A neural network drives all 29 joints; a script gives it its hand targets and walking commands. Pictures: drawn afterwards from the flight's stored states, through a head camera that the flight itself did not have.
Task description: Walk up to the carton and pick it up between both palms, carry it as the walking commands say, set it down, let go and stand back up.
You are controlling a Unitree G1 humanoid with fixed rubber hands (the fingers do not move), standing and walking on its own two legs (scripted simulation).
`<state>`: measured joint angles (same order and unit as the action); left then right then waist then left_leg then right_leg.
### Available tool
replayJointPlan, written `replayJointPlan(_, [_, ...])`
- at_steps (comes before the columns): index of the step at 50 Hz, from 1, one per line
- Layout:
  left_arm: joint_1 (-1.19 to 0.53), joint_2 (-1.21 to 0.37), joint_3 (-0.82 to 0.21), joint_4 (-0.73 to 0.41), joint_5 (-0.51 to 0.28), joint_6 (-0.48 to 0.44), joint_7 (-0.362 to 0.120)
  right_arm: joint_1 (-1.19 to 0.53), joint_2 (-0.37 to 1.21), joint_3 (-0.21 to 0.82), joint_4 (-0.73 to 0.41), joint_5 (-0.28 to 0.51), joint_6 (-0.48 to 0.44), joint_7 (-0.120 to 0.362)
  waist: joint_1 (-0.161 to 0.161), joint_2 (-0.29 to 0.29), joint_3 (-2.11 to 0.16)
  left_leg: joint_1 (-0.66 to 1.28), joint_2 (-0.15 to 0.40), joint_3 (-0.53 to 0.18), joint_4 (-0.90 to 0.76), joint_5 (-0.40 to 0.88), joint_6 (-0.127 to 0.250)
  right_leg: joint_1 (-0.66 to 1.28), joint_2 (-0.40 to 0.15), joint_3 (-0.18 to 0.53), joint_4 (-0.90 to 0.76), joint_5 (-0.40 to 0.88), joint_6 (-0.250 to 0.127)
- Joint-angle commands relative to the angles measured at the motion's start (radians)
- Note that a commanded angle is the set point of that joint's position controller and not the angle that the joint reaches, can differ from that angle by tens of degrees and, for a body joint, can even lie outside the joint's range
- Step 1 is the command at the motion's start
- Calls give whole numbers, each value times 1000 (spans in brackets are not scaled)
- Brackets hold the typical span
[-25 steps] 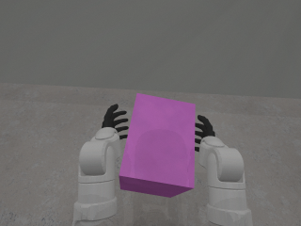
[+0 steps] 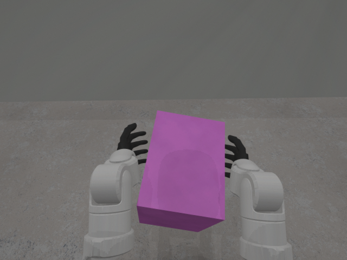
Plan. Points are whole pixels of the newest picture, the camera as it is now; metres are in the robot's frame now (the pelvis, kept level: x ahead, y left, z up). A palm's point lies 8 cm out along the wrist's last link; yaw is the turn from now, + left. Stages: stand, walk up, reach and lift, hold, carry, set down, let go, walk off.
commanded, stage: carry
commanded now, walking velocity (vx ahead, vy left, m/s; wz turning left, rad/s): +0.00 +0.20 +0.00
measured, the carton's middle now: (179, 175) +0.32 +0.01 +0.04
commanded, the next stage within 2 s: none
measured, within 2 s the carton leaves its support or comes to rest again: neither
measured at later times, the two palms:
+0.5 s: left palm (63, 198) +0.22 +0.21 +0.13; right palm (195, 188) +0.24 -0.02 +0.13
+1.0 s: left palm (22, 238) +0.15 +0.25 +0.13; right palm (172, 234) +0.16 +0.02 +0.12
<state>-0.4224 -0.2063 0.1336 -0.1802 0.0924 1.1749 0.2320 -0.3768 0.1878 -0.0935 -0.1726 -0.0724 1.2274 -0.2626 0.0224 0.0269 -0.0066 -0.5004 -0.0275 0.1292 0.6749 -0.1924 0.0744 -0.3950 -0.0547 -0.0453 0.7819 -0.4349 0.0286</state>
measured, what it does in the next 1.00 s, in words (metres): walks backwards: left foot, then right foot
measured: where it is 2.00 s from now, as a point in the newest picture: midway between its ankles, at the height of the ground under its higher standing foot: outside the picture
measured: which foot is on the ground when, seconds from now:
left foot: down 0.00-0.00, up 0.02-0.34, down 0.36-0.70, up 0.72-0.96, down 0.98-1.00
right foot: down 0.00-0.36, up 0.38-0.66, down 0.68-1.00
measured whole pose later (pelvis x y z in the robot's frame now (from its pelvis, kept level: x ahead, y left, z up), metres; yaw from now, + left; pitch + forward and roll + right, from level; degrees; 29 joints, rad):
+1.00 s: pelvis -0.15 +0.12 +0.01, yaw +4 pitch -1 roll +1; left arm -0.43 -0.21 0.13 -0.14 0.08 1.18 0.26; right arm -0.41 0.20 -0.12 -0.17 -0.07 1.21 -0.29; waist 0.01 0.03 0.00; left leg -0.35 0.00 0.11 0.68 -0.33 0.05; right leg -0.39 -0.16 -0.08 0.73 -0.32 0.05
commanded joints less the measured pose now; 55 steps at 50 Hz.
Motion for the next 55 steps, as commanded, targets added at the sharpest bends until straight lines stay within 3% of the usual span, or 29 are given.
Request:
replayJointPlan(1, [-238, -999, -471, 1, -312, 11, -158, -541, 941, 526, -285, 290, -63, 134, -14, -344, -446, -206, 46, -140, 299, -300, -74, 318, -498, 556, -467, 424, -266])
replayJointPlan(3, [-327, -999, -455, -68, -320, -7, -164, -615, 1021, 566, -270, 318, -70, 134, -15, -299, -360, -189, 71, -169, 409, -202, -60, 276, -398, 387, -441, 498, -189])
replayJointPlan(5, [-236, -971, -445, -1, -289, 8, -164, -454, 977, 525, -149, 270, -44, 134, -12, -229, -350, -188, 86, -144, 381, -177, -58, 291, -355, 305, -410, 478, -183])
replayJointPlan(8, [-204, -903, -418, -1, -273, 10, -157, -401, 970, 532, -81, 285, -28, 132, -9, -331, -423, -115, 40, -89, 278, -280, -80, 391, -332, 283, -326, 853, -174])
replayJointPlan(10, [-285, -935, -456, -30, -306, 3, -164, -427, 971, 507, -106, 272, -40, 131, -8, -319, -405, -80, 22, -61, 151, -308, -66, 407, -319, 231, -309, 865, -168])
replayJointPlan(12, [-270, -935, -430, -23, -297, 1, -161, -514, 986, 543, -159, 306, -39, 135, -4, -396, -379, 12, 10, -42, 101, -278, -56, 279, -326, 241, -365, 651, -170])
replayJointPlan(14, [-247, -955, -458, 8, -283, 20, -151, -437, 956, 498, -118, 269, -23, 135, -12, -370, -361, 109, 26, -25, -30, -245, -50, 179, -327, 205, -360, 489, -165])
replayJointPlan(16, [-363, -919, -492, -82, -299, 7, -145, -452, 978, 498, -77, 290, -32, 146, -31, -221, -428, 355, 63, -73, -267, -106, -78, 89, -216, 64, -161, 358, -74])
replayJointPlan(17, [-358, -947, -506, -74, -317, 16, -150, -469, 973, 476, -105, 279, -40, 141, -35, -79, -441, 451, 206, -246, -319, 176, -37, -48, -146, -1, -36, 153, -1])
replayJointPlan(18, [-356, -929, -497, -72, -302, 19, -150, -471, 966, 489, -99, 297, -39, 149, -32, 185, -406, 545, 389, -433, -276, 530, 34, -256, -58, -71, 118, -158, 36])
replayJointPlan(19, [-375, -950, -508, -10, -309, 30, -152, -460, 976, 458, -33, 263, -33, 143, -24, 135, -324, 405, 403, -405, -323, 458, 87, -203, -78, -30, 226, -216, 20])
replayJointPlan(22, [-479, -1009, -575, -98, -362, 14, -157, -475, 998, 430, -109, 268, -56, 159, -28, 106, -356, 377, 311, -313, -307, 298, 75, -236, -48, -9, 403, -139, 7])
replayJointPlan(23, [-447, -1021, -580, -57, -358, 25, -152, -450, 979, 403, -83, 247, -56, 153, -26, 184, -338, 394, 286, -255, -278, 340, 88, -244, -46, -15, 408, -113, 19])
replayJointPlan(26, [-475, -964, -554, -78, -344, 33, -146, -427, 965, 394, -25, 225, -33, 147, -24, 70, -318, 294, 275, -270, -332, 66, 81, -176, -43, -34, 380, -113, 23])
replayJointPlan(28, [-388, -953, -522, 16, -322, 50, -138, -349, 936, 374, 22, 200, -28, 135, -30, 148, -358, 257, 280, -279, -337, 17, 123, -120, -32, -38, 283, -97, -3])
replayJointPlan(32, [-457, -937, -509, -91, -341, 38, -148, -433, 1002, 434, -32, 238, -33, 125, -13, 82, -446, 250, 230, -202, -163, 236, 108, 141, -4, -90, -202, 92, -14])
replayJointPlan(33, [-379, -913, -454, -15, -319, 46, -151, -392, 983, 424, 8, 228, -27, 115, -8, -24, -457, 172, 183, -126, -50, 178, 52, 269, -88, 8, -378, 169, -13])
replayJointPlan(34, [-369, -926, -456, -46, -322, 24, -159, -439, 1020, 473, -68, 245, -45, 117, -10, -258, -478, -29, 97, -85, 95, -21, -24, 412, -351, 342, -417, 513, -71])
replayJointPlan(35, [-350, -940, -457, -16, -322, 13, -156, -400, 987, 456, -42, 226, -45, 113, -26, -406, -428, -184, 33, -60, 218, -304, -77, 486, -484, 514, -398, 769, -153])
replayJointPlan(38, [-436, -977, -469, -125, -322, -12, -153, -498, 1040, 501, -113, 289, -59, 140, -16, -170, -367, -153, 72, -155, 373, -237, -59, 320, -433, 380, -437, 474, -184])
replayJointPlan(40, [-364, -972, -443, -48, -296, 3, -155, -496, 1031, 511, -89, 286, -43, 138, -10, -250, -342, -125, 77, -127, 304, -217, -65, 291, -350, 294, -415, 414, -170])
replayJointPlan(43, [-385, -951, -467, -82, -311, 3, -150, -466, 998, 497, -89, 284, -40, 140, -10, -259, -344, -56, 44, -70, 171, -294, -65, 291, -348, 252, -363, 648, -177])
replayJointPlan(46, [-369, -949, -463, -39, -300, 21, -141, -467, 984, 480, -73, 275, -27, 140, -20, -331, -375, 193, 15, 0, -14, -234, -49, 140, -310, 158, -318, 546, -128])
replayJointPlan(48, [-393, -939, -491, -45, -299, 20, -138, -438, 968, 449, -31, 265, -29, 146, -33, -190, -368, 373, 88, -103, -254, -122, -72, -17, -205, 57, -149, 250, -45])
replayJointPlan(49, [-415, -913, -477, -43, -284, 37, -130, -484, 931, 433, -37, 270, -26, 144, -42, 135, -324, 433, 301, -402, -374, 105, -36, -223, -79, -53, 61, -69, 39])
replayJointPlan(50, [-389, -928, -481, -18, -259, 49, -126, -426, 960, 440, 8, 258, -13, 149, -21, 228, -274, 371, 418, -479, -373, 267, 30, -251, -75, -63, 242, -222, 46])
replayJointPlan(51, [-386, -992, -518, -45, -305, 32, -141, -453, 1014, 459, -59, 279, -36, 158, -19, 137, -350, 351, 388, -425, -358, 207, 85, -166, -53, -18, 320, -202, 26])
replayJointPlan(52, [-418, -997, -535, -35, -311, 26, -142, -431, 1001, 438, -27, 255, -39, 158, -21, 95, -353, 359, 361, -377, -341, 210, 66, -190, -61, 2, 374, -174, 20])
replayJointPlan(55, [-527, -1037, -569, -94, -369, 13, -144, -513, 1004, 415, -88, 259, -57, 156, -27, 79, -346, 365, 293, -256, -315, 183, 90, -223, -48, -31, 418, -89, 20])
